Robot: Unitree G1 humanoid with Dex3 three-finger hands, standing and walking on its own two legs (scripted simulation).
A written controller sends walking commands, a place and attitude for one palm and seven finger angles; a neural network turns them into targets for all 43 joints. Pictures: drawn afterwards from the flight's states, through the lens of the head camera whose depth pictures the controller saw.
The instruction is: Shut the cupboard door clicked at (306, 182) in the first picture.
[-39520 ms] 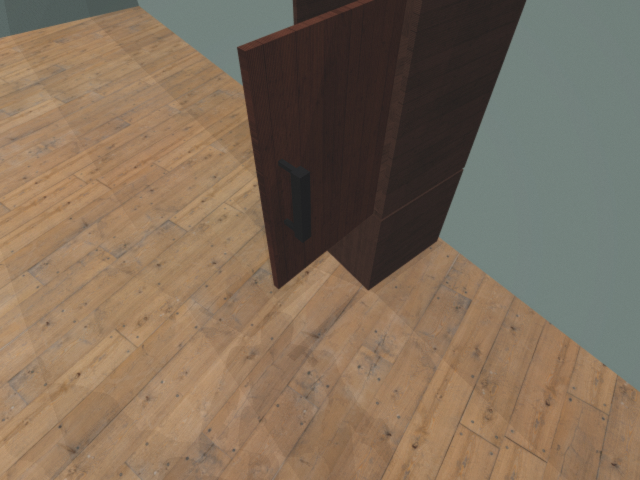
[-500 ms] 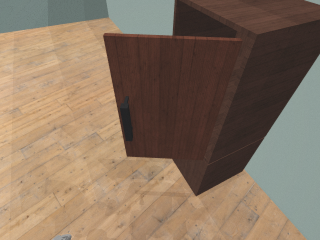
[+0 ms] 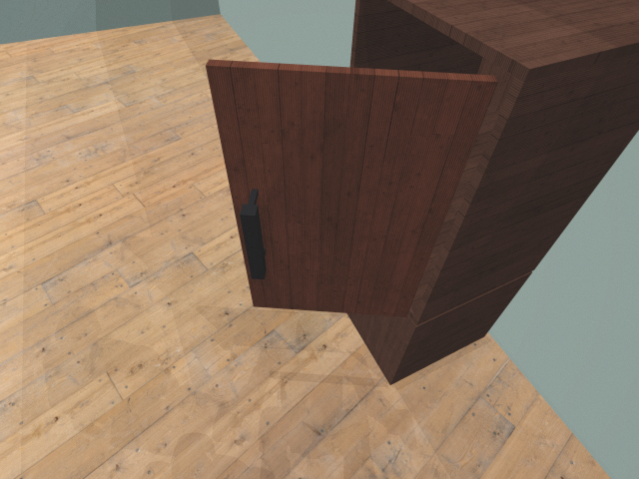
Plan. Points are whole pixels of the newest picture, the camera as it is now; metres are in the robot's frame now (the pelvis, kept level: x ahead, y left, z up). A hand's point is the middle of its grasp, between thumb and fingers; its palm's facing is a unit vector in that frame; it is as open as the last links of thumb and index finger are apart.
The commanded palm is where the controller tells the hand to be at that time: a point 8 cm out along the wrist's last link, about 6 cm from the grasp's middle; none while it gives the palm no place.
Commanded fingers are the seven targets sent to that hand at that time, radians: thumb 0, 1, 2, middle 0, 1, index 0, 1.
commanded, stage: look again from close up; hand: left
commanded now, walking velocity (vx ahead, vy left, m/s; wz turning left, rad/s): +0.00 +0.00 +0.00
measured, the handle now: (256, 235) +0.52 +0.14 -0.05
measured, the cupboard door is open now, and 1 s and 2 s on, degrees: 60 60 60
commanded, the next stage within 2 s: shuffle to correct the standing spot in 0.22 s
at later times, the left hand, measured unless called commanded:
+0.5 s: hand out of the picture +0.07 +0.22 -0.17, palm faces -0.03 -0.96 -0.27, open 7.3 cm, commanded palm none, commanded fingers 0.00 0.90 0.90 -0.20 -0.30 -0.20 -0.30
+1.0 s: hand out of the picture +0.05 +0.16 -0.18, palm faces +0.02 -0.98 -0.21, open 7.3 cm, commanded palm none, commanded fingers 0.00 0.90 0.90 -0.20 -0.30 -0.20 -0.30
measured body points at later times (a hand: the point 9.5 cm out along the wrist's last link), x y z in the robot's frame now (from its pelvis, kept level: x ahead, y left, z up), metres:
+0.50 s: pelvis +0.02 +0.00 +0.00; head +0.02 +0.00 +0.45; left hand +0.07 +0.27 -0.15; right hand +0.08 -0.27 -0.14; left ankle +0.00 +0.11 -0.74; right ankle +0.04 -0.14 -0.74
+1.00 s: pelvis +0.03 -0.01 -0.01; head +0.05 +0.00 +0.44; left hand +0.05 +0.22 -0.17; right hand +0.07 -0.25 -0.16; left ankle +0.00 +0.11 -0.74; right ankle +0.04 -0.14 -0.74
